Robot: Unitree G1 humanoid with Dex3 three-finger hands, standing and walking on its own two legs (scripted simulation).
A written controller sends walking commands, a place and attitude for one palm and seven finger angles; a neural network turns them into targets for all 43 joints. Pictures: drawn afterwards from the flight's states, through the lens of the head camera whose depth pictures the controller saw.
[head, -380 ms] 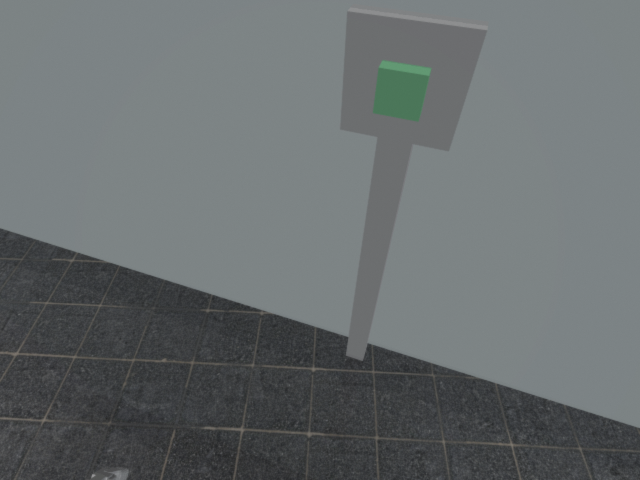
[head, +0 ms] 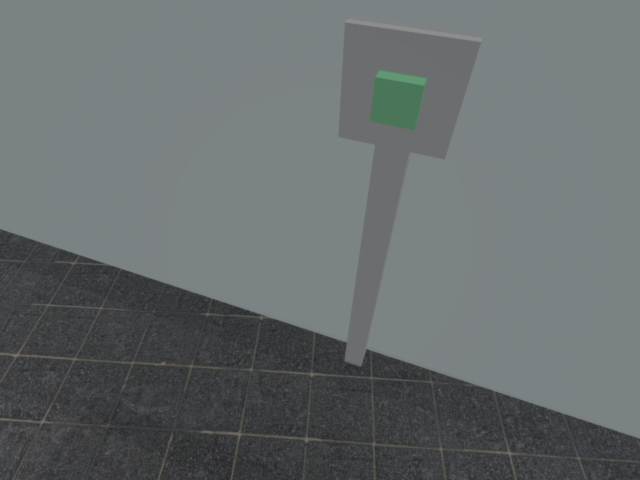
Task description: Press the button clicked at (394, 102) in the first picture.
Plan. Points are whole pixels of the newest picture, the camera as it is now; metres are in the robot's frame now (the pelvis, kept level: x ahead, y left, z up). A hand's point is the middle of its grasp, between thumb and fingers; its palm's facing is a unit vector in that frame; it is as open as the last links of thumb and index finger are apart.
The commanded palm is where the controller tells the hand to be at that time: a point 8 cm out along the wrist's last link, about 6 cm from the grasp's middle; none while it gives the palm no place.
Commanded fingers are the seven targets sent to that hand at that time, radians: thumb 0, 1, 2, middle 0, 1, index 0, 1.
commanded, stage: stand and wait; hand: left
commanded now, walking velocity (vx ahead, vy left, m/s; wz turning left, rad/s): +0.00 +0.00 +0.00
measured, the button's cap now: (397, 99) +0.58 -0.07 +0.20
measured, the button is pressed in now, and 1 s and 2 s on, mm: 0 0 0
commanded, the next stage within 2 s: look at it before walking up in 0.60 s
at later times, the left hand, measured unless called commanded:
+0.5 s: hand out of the picture +0.05 +0.23 -0.15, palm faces -0.01 -0.95 -0.32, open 7.4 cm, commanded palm none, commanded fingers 0.00 0.90 0.90 -0.20 -0.30 -0.20 -0.30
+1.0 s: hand out of the picture +0.05 +0.22 -0.16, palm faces -0.01 -0.95 -0.31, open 7.4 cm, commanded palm none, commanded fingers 0.00 0.90 0.90 -0.20 -0.30 -0.20 -0.30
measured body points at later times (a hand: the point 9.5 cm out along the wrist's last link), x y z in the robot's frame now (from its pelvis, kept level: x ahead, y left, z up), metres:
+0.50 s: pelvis -0.01 -0.01 +0.00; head -0.01 -0.02 +0.45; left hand +0.06 +0.28 -0.13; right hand +0.06 -0.30 -0.13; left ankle -0.03 +0.11 -0.74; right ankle -0.03 -0.13 -0.74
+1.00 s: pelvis -0.02 -0.02 +0.00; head -0.01 -0.02 +0.45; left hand +0.05 +0.27 -0.13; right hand +0.05 -0.30 -0.13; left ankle -0.03 +0.11 -0.74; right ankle -0.03 -0.13 -0.74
